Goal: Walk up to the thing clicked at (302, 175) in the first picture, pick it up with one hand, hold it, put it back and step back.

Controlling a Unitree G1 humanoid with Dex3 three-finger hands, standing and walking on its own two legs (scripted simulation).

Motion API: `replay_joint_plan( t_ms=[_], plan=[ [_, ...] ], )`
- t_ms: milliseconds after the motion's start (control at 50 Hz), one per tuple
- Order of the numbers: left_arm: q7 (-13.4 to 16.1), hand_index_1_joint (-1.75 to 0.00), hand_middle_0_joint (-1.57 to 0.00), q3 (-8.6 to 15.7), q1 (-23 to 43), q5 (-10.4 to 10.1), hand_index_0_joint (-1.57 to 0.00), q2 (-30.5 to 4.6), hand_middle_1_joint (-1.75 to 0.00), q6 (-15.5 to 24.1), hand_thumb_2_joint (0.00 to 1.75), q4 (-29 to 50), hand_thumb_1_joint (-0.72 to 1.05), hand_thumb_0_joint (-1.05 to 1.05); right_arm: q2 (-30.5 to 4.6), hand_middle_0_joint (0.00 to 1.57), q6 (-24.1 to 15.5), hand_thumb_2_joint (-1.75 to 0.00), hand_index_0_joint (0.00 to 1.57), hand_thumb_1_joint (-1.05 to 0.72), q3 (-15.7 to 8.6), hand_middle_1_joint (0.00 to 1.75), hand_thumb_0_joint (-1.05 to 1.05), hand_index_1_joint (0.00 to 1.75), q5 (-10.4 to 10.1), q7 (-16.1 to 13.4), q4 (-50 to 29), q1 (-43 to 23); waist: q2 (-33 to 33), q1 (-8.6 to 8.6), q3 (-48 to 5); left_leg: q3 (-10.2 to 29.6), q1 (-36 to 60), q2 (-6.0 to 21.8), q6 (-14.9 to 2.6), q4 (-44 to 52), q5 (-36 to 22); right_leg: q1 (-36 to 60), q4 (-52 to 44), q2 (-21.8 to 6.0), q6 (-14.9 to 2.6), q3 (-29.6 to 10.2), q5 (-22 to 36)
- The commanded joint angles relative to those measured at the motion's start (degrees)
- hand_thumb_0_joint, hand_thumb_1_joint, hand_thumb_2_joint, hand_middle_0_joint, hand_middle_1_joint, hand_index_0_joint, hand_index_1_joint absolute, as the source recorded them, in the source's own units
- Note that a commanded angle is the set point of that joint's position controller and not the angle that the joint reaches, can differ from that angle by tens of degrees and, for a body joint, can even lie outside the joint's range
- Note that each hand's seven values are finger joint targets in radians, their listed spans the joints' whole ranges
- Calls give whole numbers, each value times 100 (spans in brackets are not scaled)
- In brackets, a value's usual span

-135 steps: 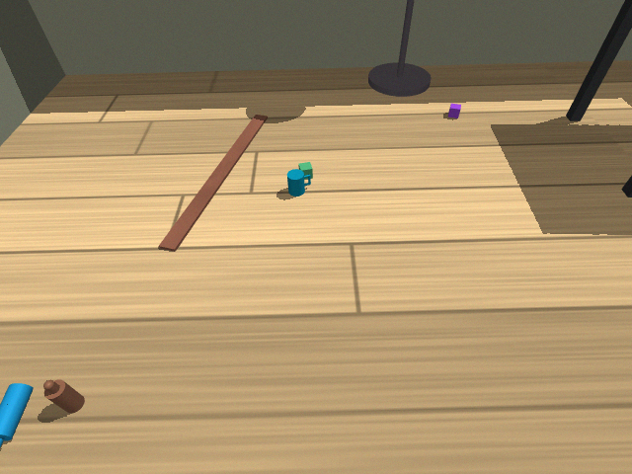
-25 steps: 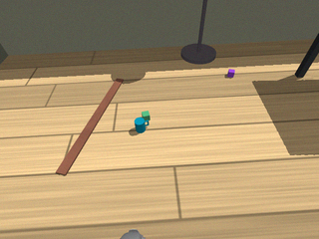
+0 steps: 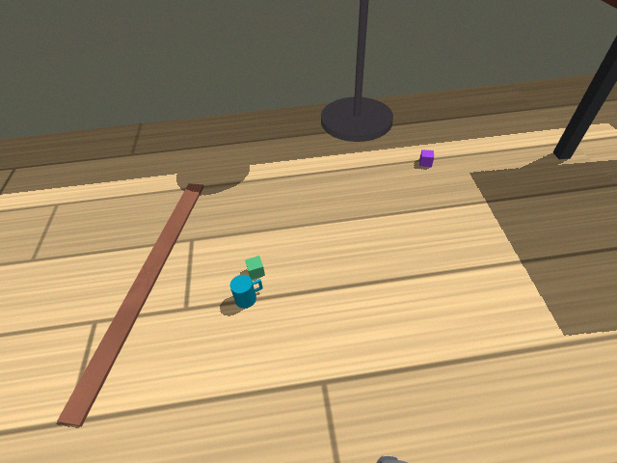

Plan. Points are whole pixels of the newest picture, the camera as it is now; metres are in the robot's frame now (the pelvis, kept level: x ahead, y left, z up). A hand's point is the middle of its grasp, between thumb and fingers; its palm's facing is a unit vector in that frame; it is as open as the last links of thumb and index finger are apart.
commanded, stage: walk up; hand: left
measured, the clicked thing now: (247, 289) +0.85 +0.26 -0.71
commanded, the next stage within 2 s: none
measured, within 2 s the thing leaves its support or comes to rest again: neither
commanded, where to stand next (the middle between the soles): +0.48 +0.02 m, yaw +2 degrees
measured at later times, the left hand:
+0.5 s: hand out of the picture +0.17 +0.27 -0.13, palm faces +0.08 -0.92 -0.39, open 7.4 cm
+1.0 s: hand (144, 343) +0.36 +0.30 -0.12, palm faces -0.01 -0.91 -0.42, open 7.4 cm
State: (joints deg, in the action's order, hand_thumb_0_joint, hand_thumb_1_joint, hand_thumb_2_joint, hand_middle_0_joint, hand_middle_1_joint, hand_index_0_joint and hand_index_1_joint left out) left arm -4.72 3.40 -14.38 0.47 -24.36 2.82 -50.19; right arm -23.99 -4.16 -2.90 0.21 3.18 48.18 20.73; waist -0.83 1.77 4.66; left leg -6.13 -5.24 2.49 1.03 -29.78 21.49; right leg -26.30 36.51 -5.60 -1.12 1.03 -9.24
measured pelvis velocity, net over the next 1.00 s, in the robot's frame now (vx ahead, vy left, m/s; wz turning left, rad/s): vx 0.33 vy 0.02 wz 0.06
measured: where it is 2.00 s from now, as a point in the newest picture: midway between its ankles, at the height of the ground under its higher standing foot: (309, 403)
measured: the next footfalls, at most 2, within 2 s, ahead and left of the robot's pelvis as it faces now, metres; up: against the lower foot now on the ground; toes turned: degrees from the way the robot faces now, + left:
right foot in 0.02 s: +0.17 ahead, -0.13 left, +0.00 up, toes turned -4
left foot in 0.54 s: +0.34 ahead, +0.12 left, +0.00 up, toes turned +8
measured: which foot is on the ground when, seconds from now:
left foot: down 0.00-0.06, up 0.08-0.52, down 0.54-1.00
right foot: up 0.00-0.00, down 0.02-0.58, up 0.60-1.00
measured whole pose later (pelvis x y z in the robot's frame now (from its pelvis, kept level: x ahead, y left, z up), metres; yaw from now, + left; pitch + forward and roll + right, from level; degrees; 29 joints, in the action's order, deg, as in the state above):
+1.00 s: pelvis +0.33 +0.02 +0.01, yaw +3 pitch -3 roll +2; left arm -1.8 2.6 -18.8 0.4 -23.8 3.0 -51.8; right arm -23.5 -2.0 -3.6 1.3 3.5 45.7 19.8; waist -0.1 1.7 5.3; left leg -5.6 -6.8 -2.0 -2.6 -27.1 17.9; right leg -24.8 36.3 -4.7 -0.2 1.0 -11.4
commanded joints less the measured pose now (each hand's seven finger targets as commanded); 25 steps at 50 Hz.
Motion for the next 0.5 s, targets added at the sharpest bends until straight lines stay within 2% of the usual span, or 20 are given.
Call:
replay_joint_plan(
  t_ms=[0, 20, 40, 60, 80, 100, 120, 140, 160, 180, 240, 280, 300, 340, 420, 460, 480],
  plan=[
    [150, -30, -20, 503, -1007, 33, -20, -1294, -30, 263, 90, 32, 90, 0, -1187, 20, -96, -90, 20, -90, -333, 30, 0, 30, -13, -92, -621, -402, -223, -720, -743, 435, -1633, 691, -890, -957, -1032, 2693, -578, 378, -144, 272, -281],
    [232, -30, -20, 651, -1413, 80, -20, -1678, -30, 320, 90, -38, 90, 0, -776, 20, -98, -90, 20, -90, -193, 30, 0, 30, -27, -84, -634, -10, -1562, -867, -962, 20, -2365, 126, -628, -2513, -357, 3250, -1317, -421, -320, -994, -1587],
    [288, -30, -20, 662, -1371, 54, -20, -2003, -30, 376, 90, 172, 90, 0, -696, 20, -47, -90, 20, -90, -133, 30, 0, 30, -39, -88, -632, 199, -1779, -745, -789, 301, -3333, -473, -371, -3521, 837, 3329, -2247, -1757, -798, -3464, -2247],
    [287, -30, -20, 639, -1068, -30, -20, -2102, -30, 342, 90, 221, 90, 0, -1300, 20, 21, -90, 20, -90, -297, 30, 0, 30, 8, -161, -513, -16, -1308, -745, -619, 709, -3364, -147, -350, -3954, 918, 2884, -2342, -2118, -1332, -4068, -2462],
    [297, -30, -20, 596, -835, -71, -20, -1943, -30, 323, 90, 327, 90, 0, -1420, 20, 35, -90, 20, -90, -332, 30, 0, 30, 15, -184, -436, -211, -939, -671, -259, 965, -3352, 90, -327, -3974, 674, 2311, -2432, -2010, -1412, -3805, -2417],
    [320, -30, -20, 541, -685, -96, -20, -1735, -30, 333, 90, 345, 90, 0, -1381, 20, 28, -90, 20, -90, -333, 30, 0, 30, -65, -163, -335, -338, -624, -615, -42, 1258, -3288, 133, -336, -3953, 266, 2062, -2415, -1677, -1183, -2987, -1773],
    [349, -30, -20, 465, -525, -95, -20, -1550, -30, 353, 90, 369, 90, 0, -1267, 20, 44, -90, 20, -90, -316, 30, 0, 30, -125, -139, -210, -151, -545, -440, -78, 1353, -3004, 125, -353, -3699, -57, 1957, -2265, -1260, -830, -2132, -1042],
    [357, -30, -20, 429, -361, -101, -20, -1462, -30, 364, 90, 374, 90, 0, -1139, 20, 85, -90, 20, -90, -290, 30, 0, 30, -114, -107, -115, 69, -780, -265, -113, 1196, -2783, 169, -333, -3402, -255, 1781, -2194, -995, -635, -1506, -586],
    [360, -30, -20, 399, -338, -90, -20, -1391, -30, 376, 90, 360, 90, 0, -1101, 20, 126, -90, 20, -90, -288, 30, 0, 30, -96, -80, -55, 178, -845, -216, -111, 1124, -2515, 88, -297, -3271, -490, 1496, -2218, -803, -561, -1137, -271],
    [354, -30, -20, 385, -349, -72, -20, -1384, -30, 400, 90, 395, 90, 0, -1055, 20, 155, -90, 20, -90, -304, 30, 0, 30, -68, -49, -32, 235, -910, -206, -153, 1101, -2395, 39, -259, -3199, -661, 1416, -2261, -736, -631, -904, -146],
    [363, -30, -20, 391, -405, -46, -20, -1321, -30, 444, 90, 521, 90, 0, -1030, 20, 220, -90, 20, -90, -343, 30, 0, 30, -14, 25, -98, -23, -784, -228, -115, 1102, -2744, -15, -97, -2659, -1032, 1722, -2420, -775, -785, -578, -52],
    [373, -30, -20, 432, -525, -13, -20, -1371, -30, 443, 90, 555, 90, 0, -1013, 20, 215, -90, 20, -90, -352, 30, 0, 30, 28, 58, -220, -339, -622, -355, -29, 1101, -2890, 42, -23, -2110, -1074, 1871, -2456, -920, -853, -560, -289],
    [374, -30, -20, 451, -626, -10, -20, -1387, -30, 430, 90, 526, 90, 0, -978, 20, 202, -90, 20, -90, -347, 30, 0, 30, 50, 77, -298, -560, -605, -421, 7, 1095, -3032, 86, -37, -1842, -1053, 2058, -2407, -977, -875, -560, -220],
    [381, -30, -20, 477, -855, 6, -20, -1394, -30, 420, 90, 500, 90, 0, -899, 20, 164, -90, 20, -90, -311, 30, 0, 30, 86, 109, -424, -916, -533, -580, 8, 1026, -2998, 116, -73, -1315, -1086, 2329, -2181, -1020, -890, -427, 297],
    [385, -30, -20, 466, -665, 11, -20, -1465, -30, 381, 90, 591, 90, 0, -882, 20, 108, -90, 20, -90, -308, 30, 0, 30, 90, 163, -504, -1097, -559, -478, -105, 579, -2276, 214, -217, -615, -1195, 2189, -1830, -1168, -960, -221, 1051],
    [398, -30, -20, 450, -646, 3, -20, -1515, -30, 348, 90, 598, 90, 0, -892, 20, 97, -90, 20, -90, -335, 30, 0, 30, 94, 170, -490, -1059, -551, -418, -142, 406, -1801, 148, -332, -441, -1036, 1978, -1602, -1180, -933, -220, 939],
    [405, -30, -20, 443, -501, 9, -20, -1569, -30, 341, 90, 633, 90, 0, -920, 20, 93, -90, 20, -90, -367, 30, 0, 30, 85, 167, -420, -815, -447, -230, -202, 393, -1302, 131, -411, -310, -1215, 1690, -1462, -1220, -888, -220, 755]
  ],
)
